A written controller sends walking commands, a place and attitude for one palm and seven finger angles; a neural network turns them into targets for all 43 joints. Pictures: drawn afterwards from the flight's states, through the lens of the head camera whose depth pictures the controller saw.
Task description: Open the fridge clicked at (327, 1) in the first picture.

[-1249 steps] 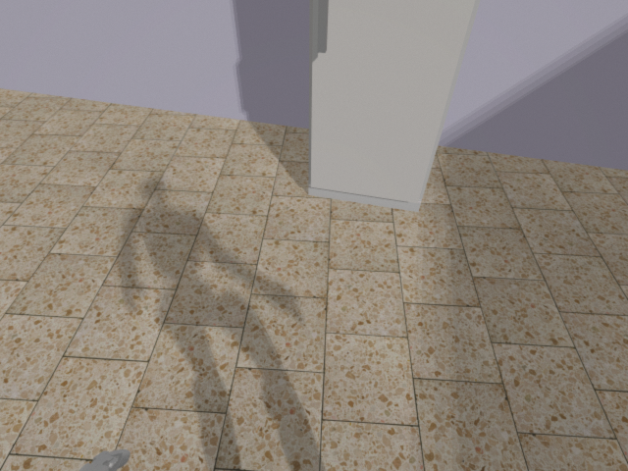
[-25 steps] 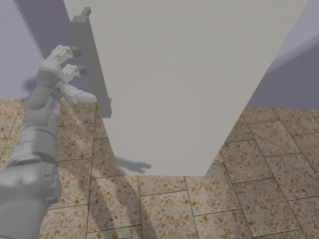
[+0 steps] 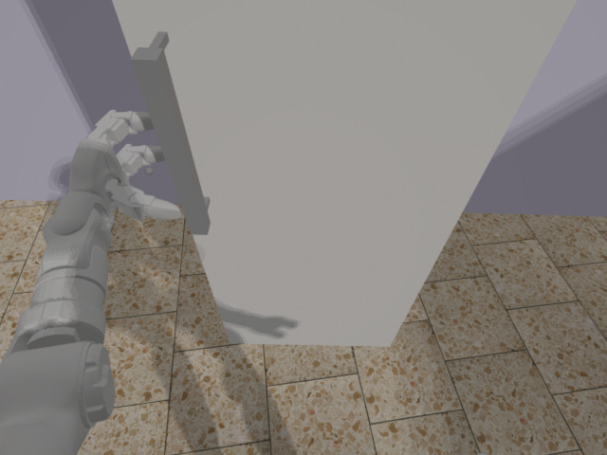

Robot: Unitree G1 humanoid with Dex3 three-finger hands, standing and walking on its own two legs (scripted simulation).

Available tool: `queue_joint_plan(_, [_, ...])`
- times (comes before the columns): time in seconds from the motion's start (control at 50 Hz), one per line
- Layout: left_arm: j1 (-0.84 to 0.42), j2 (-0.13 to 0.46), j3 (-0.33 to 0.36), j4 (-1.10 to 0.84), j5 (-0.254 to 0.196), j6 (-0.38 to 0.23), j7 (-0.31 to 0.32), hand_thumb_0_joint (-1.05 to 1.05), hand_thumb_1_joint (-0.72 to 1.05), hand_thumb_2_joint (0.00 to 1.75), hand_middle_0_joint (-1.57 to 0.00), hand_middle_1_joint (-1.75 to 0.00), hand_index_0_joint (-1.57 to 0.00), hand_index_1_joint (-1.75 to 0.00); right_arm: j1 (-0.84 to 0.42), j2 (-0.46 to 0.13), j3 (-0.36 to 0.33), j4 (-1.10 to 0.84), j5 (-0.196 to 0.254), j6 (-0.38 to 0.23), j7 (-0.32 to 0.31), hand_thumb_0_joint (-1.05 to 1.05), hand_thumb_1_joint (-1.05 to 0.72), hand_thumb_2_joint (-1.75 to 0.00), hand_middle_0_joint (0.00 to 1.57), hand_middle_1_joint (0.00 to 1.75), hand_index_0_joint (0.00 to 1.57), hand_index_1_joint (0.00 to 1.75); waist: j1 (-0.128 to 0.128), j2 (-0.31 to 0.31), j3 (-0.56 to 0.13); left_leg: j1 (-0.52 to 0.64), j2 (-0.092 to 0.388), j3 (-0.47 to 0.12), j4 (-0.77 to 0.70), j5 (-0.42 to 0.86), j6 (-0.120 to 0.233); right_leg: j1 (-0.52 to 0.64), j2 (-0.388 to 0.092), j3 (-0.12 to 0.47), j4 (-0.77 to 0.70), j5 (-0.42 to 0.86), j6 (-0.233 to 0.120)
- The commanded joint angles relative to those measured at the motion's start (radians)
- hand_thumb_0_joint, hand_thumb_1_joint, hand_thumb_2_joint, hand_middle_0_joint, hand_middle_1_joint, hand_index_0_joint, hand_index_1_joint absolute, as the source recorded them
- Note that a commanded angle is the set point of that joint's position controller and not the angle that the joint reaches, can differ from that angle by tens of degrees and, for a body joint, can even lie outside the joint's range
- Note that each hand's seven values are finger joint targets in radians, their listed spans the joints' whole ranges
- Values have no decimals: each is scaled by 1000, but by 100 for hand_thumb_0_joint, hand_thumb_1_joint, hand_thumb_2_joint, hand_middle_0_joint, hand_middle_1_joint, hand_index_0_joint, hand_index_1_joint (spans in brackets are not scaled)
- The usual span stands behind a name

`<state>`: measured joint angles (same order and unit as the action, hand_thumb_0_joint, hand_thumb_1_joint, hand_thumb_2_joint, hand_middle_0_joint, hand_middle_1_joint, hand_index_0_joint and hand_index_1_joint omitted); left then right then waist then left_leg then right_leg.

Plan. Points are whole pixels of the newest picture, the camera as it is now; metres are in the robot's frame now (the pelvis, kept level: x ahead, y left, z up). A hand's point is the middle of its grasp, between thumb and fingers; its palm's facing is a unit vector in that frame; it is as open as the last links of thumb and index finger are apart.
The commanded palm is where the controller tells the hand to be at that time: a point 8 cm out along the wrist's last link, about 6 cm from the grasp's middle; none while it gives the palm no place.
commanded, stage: slide the fingers in behind the handle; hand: left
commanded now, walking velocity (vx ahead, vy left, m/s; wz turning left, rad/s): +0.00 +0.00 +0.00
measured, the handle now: (184, 149) +0.49 +0.17 +0.14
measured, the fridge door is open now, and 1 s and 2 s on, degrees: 0 0 0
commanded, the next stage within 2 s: grip the handle and tug to test in 1.32 s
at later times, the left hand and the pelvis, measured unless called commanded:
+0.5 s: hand (171, 174) +0.43 +0.17 +0.15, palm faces -0.02 -1.00 +0.00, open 14.1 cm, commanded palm +0.41 +0.22 +0.15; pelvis +0.00 +0.00 +0.00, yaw +1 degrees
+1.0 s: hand (179, 175) +0.43 +0.16 +0.15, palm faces -0.01 -1.00 +0.00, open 14.4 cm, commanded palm +0.40 +0.21 +0.15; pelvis +0.00 +0.00 +0.00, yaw +0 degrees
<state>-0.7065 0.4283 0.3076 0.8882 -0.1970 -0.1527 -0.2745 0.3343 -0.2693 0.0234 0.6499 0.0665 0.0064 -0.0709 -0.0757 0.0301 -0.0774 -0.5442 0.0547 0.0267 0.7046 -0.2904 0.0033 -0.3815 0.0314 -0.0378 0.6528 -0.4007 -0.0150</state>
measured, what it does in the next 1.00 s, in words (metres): stands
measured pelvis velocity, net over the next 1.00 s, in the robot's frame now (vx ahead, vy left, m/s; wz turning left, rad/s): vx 0.00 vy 0.00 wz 0.00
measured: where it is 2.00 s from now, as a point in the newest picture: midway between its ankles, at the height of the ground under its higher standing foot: outside the picture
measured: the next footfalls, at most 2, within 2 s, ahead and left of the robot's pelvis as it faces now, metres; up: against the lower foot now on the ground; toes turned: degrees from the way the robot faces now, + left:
none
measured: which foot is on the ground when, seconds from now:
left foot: down 0.00-1.00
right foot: down 0.00-1.00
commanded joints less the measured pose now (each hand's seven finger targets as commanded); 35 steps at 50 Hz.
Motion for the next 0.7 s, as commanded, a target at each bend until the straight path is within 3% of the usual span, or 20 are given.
queue_joint_plan(0.0, [-489, 186, -13, -264, -30, -55, -1, 0, -50, 30, -30, -120, -30, -120, 9, -157, -59, -106, 1, -38, -12, 0, -90, -90, 20, 30, 20, 30, -19, 41, -317, 375, -40, -40, -41, 264, 46, -65, 13, 11, -106, 376, 4])
queue_joint_plan(0.1, [-456, 135, -34, -281, -39, -39, 15, 0, -50, 30, -30, -120, -30, -120, -2, -152, -59, -105, -2, -42, -8, 0, -90, -90, 20, 30, 20, 30, -10, 9, -322, 388, -43, -46, -44, 296, 43, -51, 13, 2, -101, 407, 3])
queue_joint_plan(0.22, [-420, 171, 9, -260, -18, -19, 56, 0, -50, 30, -30, -120, -30, -120, -19, -150, -53, -110, -5, -35, -1, 0, -90, -90, 20, 30, 20, 30, 7, -39, -275, 333, -45, -41, -60, 268, 43, -27, 7, 6, -104, 411, 7])
queue_joint_plan(0.24, [-447, 158, -7, -289, -12, -25, 60, 0, -50, 30, -30, -120, -30, -120, -27, -147, -52, -116, -6, -36, 1, 0, -90, -90, 20, 30, 20, 30, 6, 3, -287, 347, -47, -40, -62, 268, 42, -34, 7, 9, -103, 404, 5])
queue_joint_plan(0.3, [-449, 147, -17, -323, -7, -44, 73, 0, -50, 30, -30, -120, -30, -120, -24, -145, -53, -119, -9, -38, 1, 0, -90, -90, 20, 30, 20, 30, 5, 4, -312, 374, -45, -45, -57, 281, 41, -25, 9, 6, -101, 397, 2])
queue_joint_plan(0.32, [-462, 125, -34, -346, -6, -51, 74, 0, -50, 30, -30, -120, -30, -120, -38, -140, -54, -123, -7, -41, 3, 0, -90, -90, 20, 30, 20, 30, 4, 43, -318, 398, -45, -42, -56, 289, 39, -39, 10, 10, -101, 406, 1])
queue_joint_plan(0.38, [-463, 92, -59, -330, -9, -52, 75, 0, -50, 30, -30, -120, -30, -120, -35, -138, -54, -112, -8, -43, 3, 0, -90, -90, 20, 30, 20, 30, -7, 29, -305, 406, -41, -46, -62, 268, 36, -59, 13, 5, -110, 379, 2])
queue_joint_plan(0.4, [-465, 96, -57, -315, -12, -52, 74, 0, -50, 30, -30, -120, -30, -120, -28, -142, -55, -110, -7, -43, 1, 0, -90, -90, 20, 30, 20, 30, -14, -10, -296, 391, -42, -46, -60, 258, 41, -48, 13, 4, -113, 374, 5])
queue_joint_plan(0.44, [-450, 116, -40, -283, -10, -39, 75, 0, -50, 30, -30, -120, -30, -120, -33, -144, -53, -106, -6, -41, 0, 0, -90, -90, 20, 30, 20, 30, -1, 2, -276, 365, -44, -45, -72, 233, 37, -42, 10, 7, -115, 363, 3])
queue_joint_plan(0.5, [-473, 75, -74, -313, -9, -45, 81, 0, -50, 30, -30, -120, -30, -120, -29, -141, -56, -108, -8, -47, 2, 0, -90, -90, 20, 30, 20, 30, -7, 8, -302, 391, -45, -46, -69, 249, 39, -42, 11, 1, -113, 364, 3])
queue_joint_plan(0.52, [-449, 80, -60, -311, -10, -42, 85, 0, -50, 30, -30, -120, -30, -120, -35, -140, -57, -106, -7, -49, 3, 0, -90, -90, 20, 30, 20, 30, 5, 31, -311, 403, -43, -47, -70, 256, 37, -49, 11, 4, -113, 366, 1])
queue_joint_plan(0.58, [-443, 104, -33, -314, -11, -46, 92, 0, -50, 30, -30, -120, -30, -120, -25, -142, -58, -101, -11, -50, 3, 0, -90, -90, 20, 30, 20, 30, 7, -12, -320, 393, -43, -45, -77, 261, 37, -24, 12, 4, -115, 382, 2])
queue_joint_plan(0.62, [-414, 102, -32, -295, -15, -43, 96, 0, -50, 30, -30, -120, -30, -120, -31, -141, -55, -103, -10, -49, 5, 0, -90, -90, 20, 30, 20, 30, 9, -40, -289, 357, -46, -37, -81, 246, 42, -8, 11, 7, -121, 389, 6])
queue_joint_plan(0.64, [-429, 123, -18, -309, -9, -47, 97, 0, -50, 30, -30, -120, -30, -120, -31, -142, -57, -102, -10, -49, 5, 0, -90, -90, 20, 30, 20, 30, 12, -24, -294, 356, -46, -33, -82, 239, 41, -6, 9, 12, -122, 387, 7])
queue_joint_plan(0.68, [-434, 81, -55, -335, -4, -53, 96, 0, -50, 30, -30, -120, -30, -120, -34, -136, -56, -107, -10, -52, 8, 0, -90, -90, 20, 30, 20, 30, 10, -1, -294, 371, -46, -35, -84, 247, 39, -12, 11, 8, -119, 387, 4])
